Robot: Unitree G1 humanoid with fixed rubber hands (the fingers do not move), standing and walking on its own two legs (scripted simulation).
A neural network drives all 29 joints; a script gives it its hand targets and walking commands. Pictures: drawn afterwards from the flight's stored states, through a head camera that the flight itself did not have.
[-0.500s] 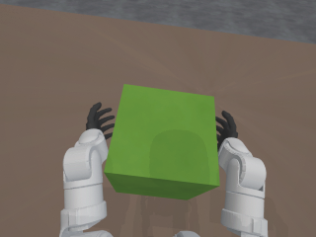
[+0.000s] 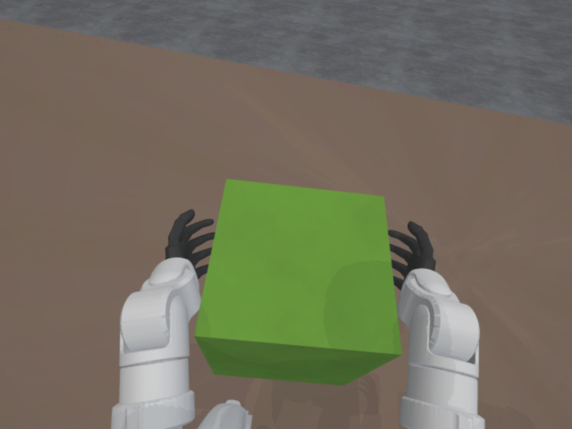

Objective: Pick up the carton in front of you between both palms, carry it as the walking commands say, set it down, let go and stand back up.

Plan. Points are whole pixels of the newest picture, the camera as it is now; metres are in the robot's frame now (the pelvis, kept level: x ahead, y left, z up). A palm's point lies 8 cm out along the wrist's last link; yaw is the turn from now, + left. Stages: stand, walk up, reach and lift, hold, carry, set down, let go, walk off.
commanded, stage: carry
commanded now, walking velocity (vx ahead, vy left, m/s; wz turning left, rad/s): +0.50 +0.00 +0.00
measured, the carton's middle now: (291, 293) +0.32 +0.03 +0.00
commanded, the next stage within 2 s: none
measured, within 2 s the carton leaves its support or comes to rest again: neither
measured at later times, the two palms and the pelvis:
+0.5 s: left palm (263, 110) +0.69 +0.12 +0.03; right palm (415, 136) +0.65 -0.18 +0.03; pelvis +0.35 +0.01 -0.04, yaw -4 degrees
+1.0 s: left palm (284, 43) +1.02 +0.12 +0.01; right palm (399, 55) +1.03 -0.19 -0.01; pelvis +0.70 -0.05 -0.07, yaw -1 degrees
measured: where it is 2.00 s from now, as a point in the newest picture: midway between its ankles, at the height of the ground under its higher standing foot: (322, 182)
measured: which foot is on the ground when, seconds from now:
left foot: up 0.00-0.22, down 0.24-0.72, up 0.74-1.00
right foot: down 0.00-0.26, up 0.28-0.70, down 0.72-1.00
